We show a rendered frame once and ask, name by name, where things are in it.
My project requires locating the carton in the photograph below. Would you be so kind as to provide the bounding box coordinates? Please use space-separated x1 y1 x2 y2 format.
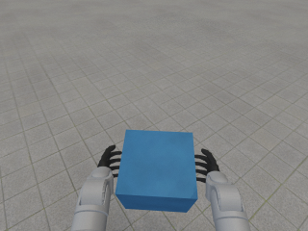
115 129 198 213

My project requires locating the left robot hand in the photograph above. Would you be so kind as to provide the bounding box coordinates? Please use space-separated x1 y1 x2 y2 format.
97 145 122 178

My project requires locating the right robot hand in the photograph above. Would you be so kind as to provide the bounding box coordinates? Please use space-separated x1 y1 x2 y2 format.
194 148 220 183

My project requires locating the right robot forearm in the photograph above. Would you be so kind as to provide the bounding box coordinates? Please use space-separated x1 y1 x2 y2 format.
205 170 251 231

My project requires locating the left robot forearm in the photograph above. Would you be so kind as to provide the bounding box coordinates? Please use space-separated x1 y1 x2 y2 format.
70 167 114 231

